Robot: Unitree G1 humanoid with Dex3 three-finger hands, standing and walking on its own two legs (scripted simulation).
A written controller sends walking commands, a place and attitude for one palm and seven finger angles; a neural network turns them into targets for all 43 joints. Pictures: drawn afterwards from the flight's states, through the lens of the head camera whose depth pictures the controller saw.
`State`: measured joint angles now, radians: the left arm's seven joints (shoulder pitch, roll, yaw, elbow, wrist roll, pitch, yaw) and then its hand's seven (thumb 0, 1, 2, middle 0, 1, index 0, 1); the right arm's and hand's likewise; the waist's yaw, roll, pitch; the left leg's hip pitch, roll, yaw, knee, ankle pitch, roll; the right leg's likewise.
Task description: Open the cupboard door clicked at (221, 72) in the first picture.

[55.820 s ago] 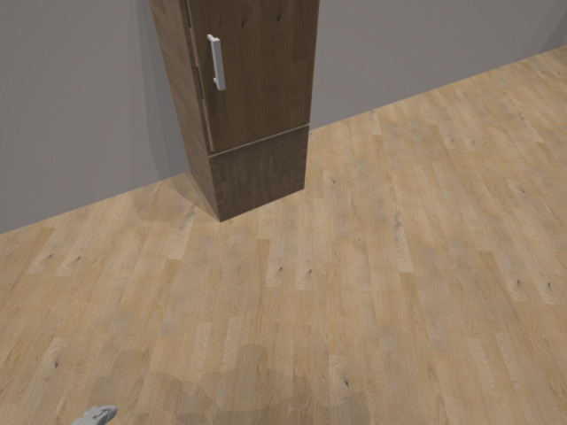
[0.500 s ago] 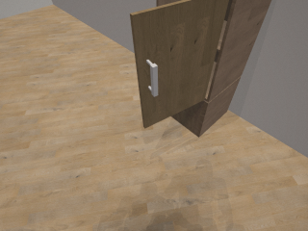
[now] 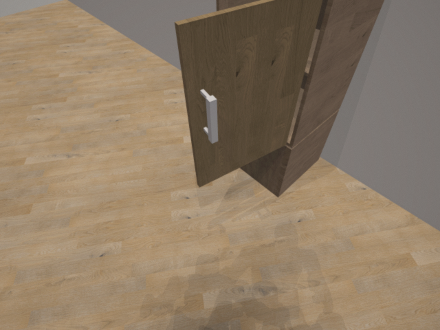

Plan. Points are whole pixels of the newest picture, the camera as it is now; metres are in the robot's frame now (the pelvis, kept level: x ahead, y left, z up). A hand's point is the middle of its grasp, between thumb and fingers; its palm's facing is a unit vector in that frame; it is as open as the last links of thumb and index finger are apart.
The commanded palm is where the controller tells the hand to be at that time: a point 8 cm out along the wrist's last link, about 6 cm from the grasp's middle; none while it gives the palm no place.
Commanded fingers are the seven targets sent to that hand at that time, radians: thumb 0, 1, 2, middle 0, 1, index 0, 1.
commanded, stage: look to check the result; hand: left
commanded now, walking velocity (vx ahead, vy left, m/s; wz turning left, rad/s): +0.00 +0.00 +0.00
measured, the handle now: (208, 116) +0.64 +0.07 -0.01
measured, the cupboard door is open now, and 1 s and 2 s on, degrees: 78 78 78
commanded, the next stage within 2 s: stand and wait in 0.40 s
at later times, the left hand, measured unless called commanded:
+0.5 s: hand out of the picture +0.10 +0.23 -0.16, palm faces -0.02 -0.94 -0.33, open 7.4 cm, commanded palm none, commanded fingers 0.00 0.90 0.90 -0.20 -0.30 -0.20 -0.30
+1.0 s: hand out of the picture +0.09 +0.23 -0.16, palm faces -0.03 -0.95 -0.32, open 7.4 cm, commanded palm none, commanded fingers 0.00 0.90 0.90 -0.20 -0.30 -0.20 -0.30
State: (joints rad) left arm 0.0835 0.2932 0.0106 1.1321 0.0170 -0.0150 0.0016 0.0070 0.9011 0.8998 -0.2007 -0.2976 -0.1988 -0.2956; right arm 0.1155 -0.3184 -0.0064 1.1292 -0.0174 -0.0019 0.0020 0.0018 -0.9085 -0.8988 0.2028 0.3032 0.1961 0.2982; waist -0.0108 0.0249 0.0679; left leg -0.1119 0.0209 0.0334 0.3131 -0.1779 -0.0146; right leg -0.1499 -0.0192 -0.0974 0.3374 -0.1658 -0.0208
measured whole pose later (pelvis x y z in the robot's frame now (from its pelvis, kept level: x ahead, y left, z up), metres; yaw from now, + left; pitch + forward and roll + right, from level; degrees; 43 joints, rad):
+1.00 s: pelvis +0.02 +0.00 +0.00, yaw +0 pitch -1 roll +0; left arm 0.11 0.30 0.01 1.14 0.01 -0.02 0.01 0.01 0.90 0.90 -0.20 -0.30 -0.20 -0.30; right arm 0.14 -0.30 0.00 1.14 -0.01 0.00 -0.01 0.00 -0.91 -0.90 0.20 0.30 0.20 0.30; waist -0.01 0.01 0.06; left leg -0.07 0.03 0.04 0.28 -0.20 -0.02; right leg -0.11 -0.01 -0.09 0.30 -0.18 -0.02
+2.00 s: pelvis +0.02 +0.01 +0.00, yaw +0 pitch -1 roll +0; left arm 0.10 0.31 0.00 1.14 0.02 -0.02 0.00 0.01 0.90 0.90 -0.20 -0.30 -0.20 -0.30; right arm 0.12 -0.31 0.00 1.14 -0.01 -0.01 0.00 0.00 -0.91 -0.90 0.20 0.30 0.20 0.30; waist 0.00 0.01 0.06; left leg -0.07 0.01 0.04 0.28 -0.19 -0.01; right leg -0.11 -0.02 -0.09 0.30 -0.17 -0.01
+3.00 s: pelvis +0.02 +0.00 +0.00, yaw +0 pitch -1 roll +0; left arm 0.10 0.31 0.00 1.14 0.01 -0.02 0.00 0.01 0.90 0.90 -0.20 -0.30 -0.20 -0.30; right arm 0.12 -0.32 0.00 1.13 -0.01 -0.01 0.00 0.00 -0.91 -0.90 0.20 0.30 0.20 0.30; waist 0.00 0.01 0.06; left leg -0.06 0.02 0.04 0.26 -0.19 -0.01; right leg -0.10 -0.02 -0.09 0.29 -0.17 -0.01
